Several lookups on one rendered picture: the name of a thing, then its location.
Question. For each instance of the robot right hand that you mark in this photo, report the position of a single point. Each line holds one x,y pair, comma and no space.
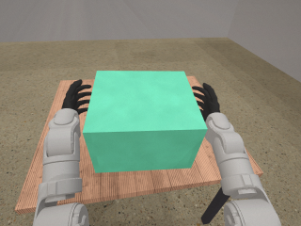
210,102

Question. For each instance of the table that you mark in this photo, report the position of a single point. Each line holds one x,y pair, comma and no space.
109,186

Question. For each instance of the robot left hand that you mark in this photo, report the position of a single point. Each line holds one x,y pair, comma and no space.
72,97

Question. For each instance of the left robot forearm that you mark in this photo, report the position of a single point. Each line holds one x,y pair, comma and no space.
60,160

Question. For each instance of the carton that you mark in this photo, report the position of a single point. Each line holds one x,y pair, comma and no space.
142,120

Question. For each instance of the robot left upper arm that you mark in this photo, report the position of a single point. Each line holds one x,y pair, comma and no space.
70,214

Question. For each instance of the right robot forearm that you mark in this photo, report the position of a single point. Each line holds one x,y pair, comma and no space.
238,179

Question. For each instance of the robot right upper arm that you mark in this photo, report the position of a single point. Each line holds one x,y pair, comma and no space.
250,212

